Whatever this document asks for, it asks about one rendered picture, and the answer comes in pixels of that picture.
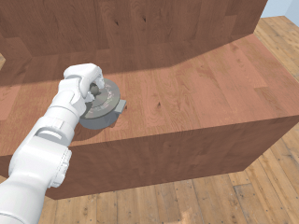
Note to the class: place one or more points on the pot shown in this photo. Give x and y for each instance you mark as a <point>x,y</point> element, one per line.
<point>101,123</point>

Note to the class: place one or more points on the robot left hand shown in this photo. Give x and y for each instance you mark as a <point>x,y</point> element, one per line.
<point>92,72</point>

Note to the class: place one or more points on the table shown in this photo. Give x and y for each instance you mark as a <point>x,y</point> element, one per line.
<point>204,96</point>

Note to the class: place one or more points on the robot left upper arm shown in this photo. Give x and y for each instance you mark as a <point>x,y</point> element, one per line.
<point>42,164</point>

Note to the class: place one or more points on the knob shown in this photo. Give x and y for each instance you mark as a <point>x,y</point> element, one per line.
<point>94,89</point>

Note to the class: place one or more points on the lid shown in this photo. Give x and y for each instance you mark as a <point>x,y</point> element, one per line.
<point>104,102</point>

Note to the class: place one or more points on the left robot forearm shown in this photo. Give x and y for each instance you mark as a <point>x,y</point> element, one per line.
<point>62,116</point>

